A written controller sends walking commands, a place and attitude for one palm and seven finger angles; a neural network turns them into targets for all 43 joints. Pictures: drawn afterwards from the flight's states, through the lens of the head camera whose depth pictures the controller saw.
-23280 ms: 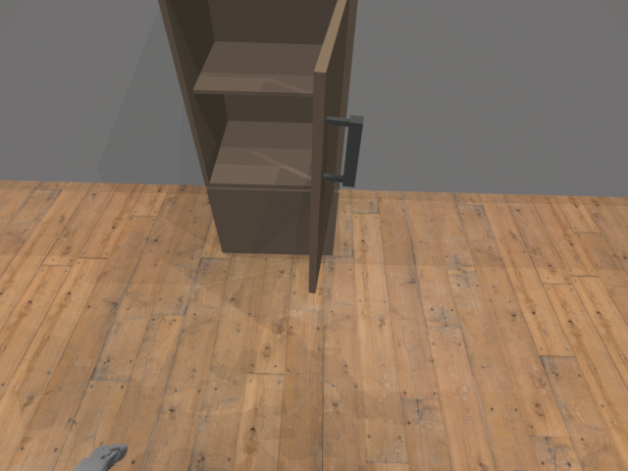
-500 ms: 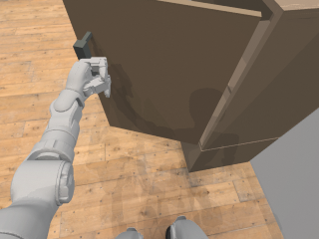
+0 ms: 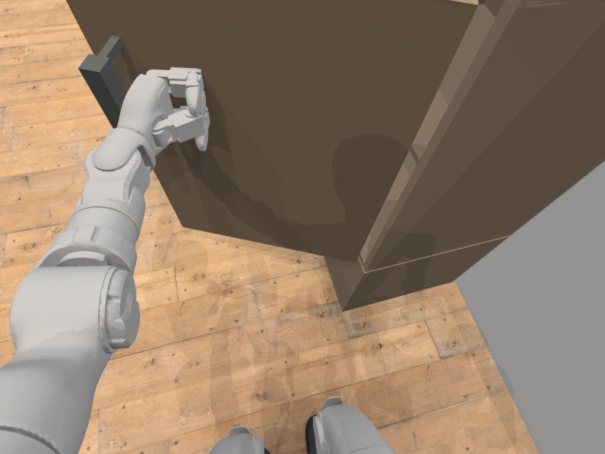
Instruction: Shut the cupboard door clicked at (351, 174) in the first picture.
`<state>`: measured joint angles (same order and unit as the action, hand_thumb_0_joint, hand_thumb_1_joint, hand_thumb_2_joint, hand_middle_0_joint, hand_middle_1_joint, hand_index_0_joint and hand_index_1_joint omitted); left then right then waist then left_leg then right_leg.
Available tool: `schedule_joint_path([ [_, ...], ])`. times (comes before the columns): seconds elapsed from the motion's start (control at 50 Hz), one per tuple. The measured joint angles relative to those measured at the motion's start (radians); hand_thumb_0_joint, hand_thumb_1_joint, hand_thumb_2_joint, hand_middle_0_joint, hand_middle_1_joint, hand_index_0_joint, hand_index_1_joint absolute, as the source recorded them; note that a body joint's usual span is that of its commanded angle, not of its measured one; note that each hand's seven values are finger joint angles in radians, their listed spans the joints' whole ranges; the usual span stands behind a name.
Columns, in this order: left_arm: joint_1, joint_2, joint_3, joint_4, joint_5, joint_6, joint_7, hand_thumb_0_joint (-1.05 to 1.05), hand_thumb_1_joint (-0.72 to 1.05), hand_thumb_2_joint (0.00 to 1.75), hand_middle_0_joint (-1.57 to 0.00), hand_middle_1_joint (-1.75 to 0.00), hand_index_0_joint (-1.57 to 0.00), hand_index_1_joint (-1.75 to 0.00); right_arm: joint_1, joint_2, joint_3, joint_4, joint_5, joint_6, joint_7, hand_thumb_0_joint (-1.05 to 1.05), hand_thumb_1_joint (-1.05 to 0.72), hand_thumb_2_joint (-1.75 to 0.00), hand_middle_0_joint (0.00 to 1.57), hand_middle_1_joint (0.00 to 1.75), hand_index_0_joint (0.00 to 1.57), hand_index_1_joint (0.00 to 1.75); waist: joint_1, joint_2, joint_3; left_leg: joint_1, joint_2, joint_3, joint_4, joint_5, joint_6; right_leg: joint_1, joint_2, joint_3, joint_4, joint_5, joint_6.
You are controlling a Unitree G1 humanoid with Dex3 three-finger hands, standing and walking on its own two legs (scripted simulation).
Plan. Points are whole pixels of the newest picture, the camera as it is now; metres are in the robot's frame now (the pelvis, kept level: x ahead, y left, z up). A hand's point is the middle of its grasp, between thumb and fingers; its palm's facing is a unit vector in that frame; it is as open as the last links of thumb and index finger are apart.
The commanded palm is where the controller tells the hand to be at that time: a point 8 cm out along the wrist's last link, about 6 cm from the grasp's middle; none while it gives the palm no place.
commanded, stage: push the door shut along its arc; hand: left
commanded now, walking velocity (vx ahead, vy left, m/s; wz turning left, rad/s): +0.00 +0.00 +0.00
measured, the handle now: (127, 100) +0.56 +0.16 +0.10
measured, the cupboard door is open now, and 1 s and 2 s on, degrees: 63 54 54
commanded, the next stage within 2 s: pull the fist back off the door in 0.36 s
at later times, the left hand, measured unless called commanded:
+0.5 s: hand (219, 107) +0.53 +0.04 +0.11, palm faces -0.43 -0.90 +0.03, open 3.6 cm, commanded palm +0.54 +0.08 +0.10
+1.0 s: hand (225, 107) +0.51 +0.03 +0.12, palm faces +0.03 -1.00 -0.01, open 3.1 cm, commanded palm +0.47 +0.08 +0.10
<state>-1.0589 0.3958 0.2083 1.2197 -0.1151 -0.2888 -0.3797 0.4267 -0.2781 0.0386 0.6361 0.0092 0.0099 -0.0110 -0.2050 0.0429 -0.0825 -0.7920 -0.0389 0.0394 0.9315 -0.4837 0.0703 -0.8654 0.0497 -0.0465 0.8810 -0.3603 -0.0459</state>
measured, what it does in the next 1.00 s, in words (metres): stands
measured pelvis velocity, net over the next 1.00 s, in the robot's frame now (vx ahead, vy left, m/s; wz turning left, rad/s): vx -0.01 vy -0.02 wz -0.01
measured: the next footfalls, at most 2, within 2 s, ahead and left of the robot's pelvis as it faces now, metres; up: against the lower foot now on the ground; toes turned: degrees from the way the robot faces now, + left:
none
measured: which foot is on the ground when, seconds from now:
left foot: down 0.00-1.00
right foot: down 0.00-1.00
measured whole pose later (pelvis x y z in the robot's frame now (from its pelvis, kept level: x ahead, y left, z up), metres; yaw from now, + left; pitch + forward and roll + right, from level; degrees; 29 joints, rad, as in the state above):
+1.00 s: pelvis -0.01 -0.02 +0.00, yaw -1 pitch +19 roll +0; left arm -1.01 0.23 0.27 1.19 -0.02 -0.43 0.13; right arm 0.49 -0.26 0.01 0.65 -0.04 -0.01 0.08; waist -0.19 0.05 -0.12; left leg -0.77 -0.02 0.05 0.90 -0.46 0.04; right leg -0.86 0.07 -0.04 0.86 -0.33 -0.07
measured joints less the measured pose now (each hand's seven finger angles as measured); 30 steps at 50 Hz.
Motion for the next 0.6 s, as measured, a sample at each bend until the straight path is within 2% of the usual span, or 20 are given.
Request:
schedule_joint_path([
  [0.28,-0.115,0.022,-0.078,0.068,-0.035,0.041,-0.051,0.05,0.94,0.97,-1.30,-1.50,-1.30,-1.50,-0.050,-0.020,0.000,0.040,-0.002,-0.040,-0.025,0.01,-0.91,-0.90,0.20,0.30,0.20,0.30,-0.007,-0.008,0.010,-0.048,-0.002,-0.035,0.037,0.000,-0.014,-0.033,-0.005,-0.037,0.023,-0.005,-0.017],
  [0.48,-0.215,0.038,-0.100,0.108,-0.029,0.065,-0.061,0.05,1.02,1.01,-1.30,-1.50,-1.29,-1.50,-0.078,-0.022,0.004,0.065,-0.008,-0.074,-0.031,0.01,-0.91,-0.90,0.20,0.30,0.20,0.30,-0.025,-0.009,0.008,-0.126,-0.001,-0.041,0.097,-0.014,-0.017,-0.108,-0.007,-0.048,0.078,-0.017,-0.023],
  [0.5,-0.224,0.028,-0.067,0.116,-0.028,0.075,-0.040,0.05,1.01,1.01,-1.30,-1.50,-1.29,-1.50,-0.074,-0.022,0.002,0.062,-0.008,-0.075,-0.029,0.01,-0.91,-0.90,0.20,0.30,0.20,0.30,-0.024,-0.004,0.004,-0.137,0.002,-0.042,0.104,-0.017,-0.017,-0.117,-0.005,-0.049,0.080,-0.018,-0.023],
  [0.52,-0.230,0.012,-0.032,0.122,-0.030,0.082,0.014,0.05,0.98,1.00,-1.30,-1.50,-1.29,-1.50,-0.066,-0.021,0.000,0.056,-0.010,-0.077,-0.023,0.01,-0.91,-0.90,0.20,0.30,0.20,0.30,-0.022,0.002,-0.003,-0.148,0.004,-0.043,0.109,-0.018,-0.018,-0.126,-0.002,-0.050,0.082,-0.017,-0.022],
  [0.6,-0.215,-0.065,0.070,0.100,-0.023,0.069,0.301,0.04,0.90,0.96,-1.30,-1.50,-1.29,-1.50,-0.031,-0.005,-0.008,0.027,-0.039,-0.080,0.030,0.01,-0.91,-0.90,0.20,0.30,0.20,0.30,-0.020,0.013,-0.027,-0.172,0.005,-0.035,0.108,-0.015,-0.021,-0.155,-0.002,-0.043,0.084,-0.012,-0.020],
])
